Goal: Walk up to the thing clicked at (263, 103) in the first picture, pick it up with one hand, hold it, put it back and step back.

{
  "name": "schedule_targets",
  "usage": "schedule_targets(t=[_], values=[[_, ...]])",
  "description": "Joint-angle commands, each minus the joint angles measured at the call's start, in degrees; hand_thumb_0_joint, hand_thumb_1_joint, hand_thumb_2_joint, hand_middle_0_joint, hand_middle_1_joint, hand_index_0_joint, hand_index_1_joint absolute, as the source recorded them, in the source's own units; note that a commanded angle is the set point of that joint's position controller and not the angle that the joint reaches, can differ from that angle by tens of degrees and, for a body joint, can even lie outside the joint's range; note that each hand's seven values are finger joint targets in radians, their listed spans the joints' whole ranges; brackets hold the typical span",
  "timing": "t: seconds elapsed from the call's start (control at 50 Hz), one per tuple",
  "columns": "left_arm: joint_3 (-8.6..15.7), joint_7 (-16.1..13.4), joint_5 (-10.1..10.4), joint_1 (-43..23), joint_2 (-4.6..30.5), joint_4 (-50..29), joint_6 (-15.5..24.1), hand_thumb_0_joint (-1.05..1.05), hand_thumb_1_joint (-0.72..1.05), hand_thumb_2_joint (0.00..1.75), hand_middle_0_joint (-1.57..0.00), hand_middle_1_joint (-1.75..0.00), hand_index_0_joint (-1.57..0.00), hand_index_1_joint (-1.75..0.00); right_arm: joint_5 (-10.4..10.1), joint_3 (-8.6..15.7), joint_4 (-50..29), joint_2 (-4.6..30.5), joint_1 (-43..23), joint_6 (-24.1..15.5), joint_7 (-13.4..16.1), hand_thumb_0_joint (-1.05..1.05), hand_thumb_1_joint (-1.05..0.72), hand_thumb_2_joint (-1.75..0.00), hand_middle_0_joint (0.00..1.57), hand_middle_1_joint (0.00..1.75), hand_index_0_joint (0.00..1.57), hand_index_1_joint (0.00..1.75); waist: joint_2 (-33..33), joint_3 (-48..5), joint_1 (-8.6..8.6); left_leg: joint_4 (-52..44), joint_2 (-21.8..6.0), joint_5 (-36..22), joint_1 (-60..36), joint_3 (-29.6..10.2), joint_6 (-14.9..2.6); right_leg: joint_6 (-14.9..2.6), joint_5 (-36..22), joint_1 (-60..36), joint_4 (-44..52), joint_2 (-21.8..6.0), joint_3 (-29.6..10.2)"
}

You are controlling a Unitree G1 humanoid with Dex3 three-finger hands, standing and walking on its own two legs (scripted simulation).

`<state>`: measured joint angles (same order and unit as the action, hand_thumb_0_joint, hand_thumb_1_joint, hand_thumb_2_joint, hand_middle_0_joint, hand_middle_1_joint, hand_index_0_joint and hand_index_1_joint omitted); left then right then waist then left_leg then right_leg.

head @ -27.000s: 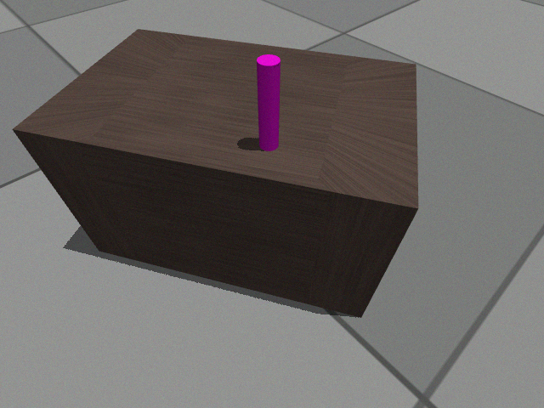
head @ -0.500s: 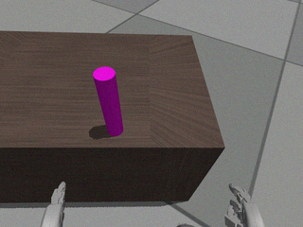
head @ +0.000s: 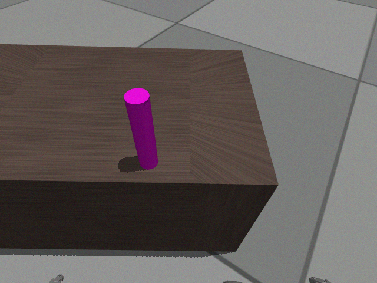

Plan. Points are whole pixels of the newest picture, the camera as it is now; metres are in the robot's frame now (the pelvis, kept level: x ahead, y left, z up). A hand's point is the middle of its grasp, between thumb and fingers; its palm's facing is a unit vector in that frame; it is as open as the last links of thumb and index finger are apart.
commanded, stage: stand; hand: left
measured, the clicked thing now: (143, 134) +0.45 +0.12 +0.03
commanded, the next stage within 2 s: none
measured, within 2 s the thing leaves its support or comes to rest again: neither
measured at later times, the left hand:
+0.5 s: hand out of the picture +0.05 +0.24 -0.12, palm faces +0.00 -0.94 -0.34, open 8.9 cm
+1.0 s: hand out of the picture +0.07 +0.24 -0.12, palm faces -0.01 -0.94 -0.33, open 7.4 cm
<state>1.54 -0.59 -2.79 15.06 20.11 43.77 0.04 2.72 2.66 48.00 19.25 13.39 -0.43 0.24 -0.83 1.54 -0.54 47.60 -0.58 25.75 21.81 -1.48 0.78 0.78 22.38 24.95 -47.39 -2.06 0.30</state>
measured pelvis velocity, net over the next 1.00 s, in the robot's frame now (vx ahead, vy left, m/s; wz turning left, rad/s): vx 0.00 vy -0.01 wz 0.00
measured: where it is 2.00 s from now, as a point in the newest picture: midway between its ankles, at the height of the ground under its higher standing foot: outside the picture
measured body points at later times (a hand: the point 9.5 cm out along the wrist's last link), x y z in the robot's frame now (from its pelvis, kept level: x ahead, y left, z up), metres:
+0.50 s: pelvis +0.00 -0.01 +0.04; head -0.01 -0.01 +0.49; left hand +0.05 +0.29 -0.10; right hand +0.06 -0.29 -0.10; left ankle +0.00 +0.13 -0.70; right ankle +0.03 -0.13 -0.70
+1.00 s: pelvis +0.00 -0.01 +0.04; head +0.01 -0.01 +0.49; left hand +0.07 +0.29 -0.09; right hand +0.06 -0.30 -0.10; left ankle +0.00 +0.13 -0.70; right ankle +0.03 -0.13 -0.70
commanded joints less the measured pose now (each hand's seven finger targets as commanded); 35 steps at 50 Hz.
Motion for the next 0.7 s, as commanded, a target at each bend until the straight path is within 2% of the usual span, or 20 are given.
schedule_targets(t=[0.0,0.04,0.06,0.08,0.1,0.12,0.16,0.22,0.32,0.36,0.38,0.5,0.56,0.62,0.64,0.68], values=[[2.4,-0.7,0.6,-3.5,9.3,-1.2,2.7,0.0,-0.57,0.04,-0.05,-0.05,-0.05,-0.05,-0.1,2.7,-2.3,9.8,-3.6,-2.0,0.5,0.0,-0.9,-0.9,0.2,0.3,0.2,0.3,3.2,-2.8,-0.46,-13.9,-3.7,-10.4,-0.6,-7.0,-5.03,-5.0,-7.6,-5.6,11.3,-2.2,-4.6],[2.4,-0.8,1.0,-3.7,9.6,1.2,2.5,0.0,-0.41,0.2,-0.2,-0.21,-0.2,-0.21,-0.2,2.6,-0.6,10.1,-3.7,-1.9,0.7,0.0,-0.9,-0.9,0.2,0.3,0.2,0.3,4.3,-3.8,-0.6,-15.9,-4.2,-10.9,-1.8,-7.4,-4.83,-4.74,-9.1,-7.7,11.9,-2.3,-4.3],[2.3,-0.8,1.0,-3.8,9.5,2.5,2.5,0.0,-0.33,0.28,-0.2,-0.29,-0.2,-0.29,-0.4,2.3,0.3,10.4,-3.5,-1.9,0.7,0.0,-0.9,-0.9,0.2,0.3,0.2,0.3,4.4,-3.2,-0.44,-16.9,-4.4,-11.7,-1.6,-7.4,-4.61,-4.43,-10.4,-9.0,12.6,-2.4,-4.2],[2.2,-0.8,1.0,-3.3,9.9,3.8,2.5,0.0,-0.25,0.36,-0.2,-0.3,-0.2,-0.3,-0.6,2.3,1.2,10.1,-4.0,-1.7,0.8,0.0,-0.9,-0.9,0.2,0.3,0.2,0.3,3.6,-3.0,-0.71,-16.7,-4.1,-11.5,-2.3,-6.7,-4.31,-4.64,-10.4,-9.6,14.4,-3.0,-4.7],[2.2,-0.8,1.2,-3.8,10.2,4.9,2.5,0.0,-0.17,0.44,-0.2,-0.3,-0.2,-0.3,-0.6,2.2,1.9,10.2,-3.6,-1.7,0.9,0.0,-0.9,-0.9,0.2,0.3,0.2,0.3,2.5,-3.5,-0.08,-17.3,-4.0,-12.1,-3.9,-6.4,-4.14,-4.52,-11.3,-9.5,15.2,-3.3,-5.1],[2.0,-0.8,1.1,-4.3,10.3,5.9,2.4,0.0,-0.09,0.52,-0.2,-0.3,-0.2,-0.3,-0.8,2.0,2.9,10.0,-3.3,-1.6,0.9,0.0,-0.9,-0.9,0.2,0.3,0.2,0.3,1.6,-2.5,0.12,-17.8,-3.6,-10.9,-3.9,-5.8,-3.75,-4.66,-9.9,-9.5,17.1,-3.8,-5.7],[1.8,-0.8,1.3,-5.0,10.6,7.8,2.5,0.0,0.07,0.68,-0.2,-0.3,-0.2,-0.3,-1.0,1.8,4.7,10.0,-2.7,-1.6,1.0,0.0,-0.9,-0.9,0.2,0.3,0.2,0.3,0.4,-2.8,0.6,-18.0,-3.4,-13.4,-6.6,-5.0,-3.32,-4.59,-12.4,-10.5,19.4,-4.7,-6.4],[1.3,-0.8,1.7,-5.8,10.2,10.4,2.3,0.0,0.31,0.9,-0.2,-0.3,-0.2,-0.3,-0.9,1.4,7.0,10.3,-3.3,-1.4,0.9,0.0,-0.9,-0.9,0.2,0.3,0.2,0.3,1.5,-0.2,0.46,-21.9,-4.2,-11.9,-7.1,-5.6,-3.11,-3.68,-10.0,-10.9,22.0,-4.3,-5.8],[1.0,-0.7,1.9,-7.0,9.9,14.1,2.2,0.0,0.71,0.9,-0.2,-0.3,-0.2,-0.3,-1.1,0.9,9.4,10.4,-4.7,-1.5,0.9,0.0,-0.9,-0.9,0.2,0.3,0.2,0.3,1.7,0.2,0.11,-26.9,-4.8,-11.0,-6.9,-6.0,-2.73,-2.78,-9.9,-14.9,24.2,-4.0,-4.7],[0.8,-0.6,1.7,-7.2,10.1,15.4,2.3,0.0,0.87,0.9,-0.2,-0.3,-0.2,-0.3,-1.4,0.9,10.4,10.3,-4.8,-1.5,0.9,0.0,-0.9,-0.9,0.2,0.3,0.2,0.3,-0.2,0.8,0.12,-27.0,-4.5,-11.8,-7.9,-5.3,-2.4,-2.86,-8.4,-14.9,25.7,-4.5,-5.2],[0.7,-0.6,1.7,-7.5,9.9,15.8,2.4,0.0,0.9,0.9,-0.2,-0.3,-0.2,-0.3,-1.4,0.8,10.8,10.4,-5.0,-1.6,0.8,0.0,-0.9,-0.9,0.2,0.3,0.2,0.3,0.4,0.7,0.12,-27.1,-4.6,-13.2,-9.2,-5.2,-2.35,-2.68,-9.7,-14.9,26.3,-4.7,-5.4],[0.7,-0.6,1.8,-9.3,10.6,17.9,2.4,0.0,0.9,0.9,-0.2,-0.3,-0.2,-0.3,-1.5,0.5,12.7,10.2,-5.4,-1.3,0.7,0.0,-0.9,-0.9,0.2,0.3,0.2,0.3,0.5,0.8,0.28,-29.0,-4.6,-13.0,-10.0,-4.7,-2.15,-2.03,-9.0,-16.2,28.7,-4.9,-5.2],[0.7,-0.6,1.8,-9.7,10.7,18.7,2.2,0.0,0.9,0.9,-0.2,-0.3,-0.2,-0.3,-1.5,0.5,13.2,10.2,-5.7,-1.0,0.6,0.0,-0.9,-0.9,0.2,0.3,0.2,0.3,0.1,1.3,0.21,-29.8,-4.6,-11.9,-10.5,-4.4,-1.9,-1.89,-7.0,-15.2,29.6,-4.8,-5.2],[0.6,-0.6,1.8,-9.9,10.3,19.4,2.4,0.0,0.9,0.9,-0.2,-0.3,-0.2,-0.3,-1.5,0.3,13.6,10.1,-6.1,-1.1,0.6,0.0,-0.9,-0.9,0.2,0.3,0.2,0.3,0.4,0.0,0.11,-29.4,-5.0,-15.0,-11.7,-4.1,-1.95,-1.86,-11.0,-16.7,29.5,-5.1,-5.2],[0.6,-0.6,1.8,-10.4,10.5,19.5,2.4,0.0,0.9,0.9,-0.2,-0.3,-0.2,-0.3,-1.5,0.3,13.7,10.3,-6.2,-1.0,0.6,0.0,-0.9,-0.9,0.2,0.3,0.2,0.3,0.8,0.1,0.21,-29.7,-4.8,-13.8,-11.0,-4.0,-1.89,-1.65,-9.9,-16.9,30.0,-5.0,-5.2],[0.7,-0.7,1.8,-10.7,10.7,20.0,2.4,0.0,0.9,0.9,-0.2,-0.3,-0.2,-0.3,-1.6,0.4,13.9,10.7,-6.4,-1.0,0.7,0.0,-0.9,-0.9,0.2,0.3,0.2,0.3,0.0,-0.7,0.16,-29.7,-5.1,-15.7,-11.5,-3.9,-1.89,-1.76,-12.0,-18.1,29.8,-5.1,-5.1]])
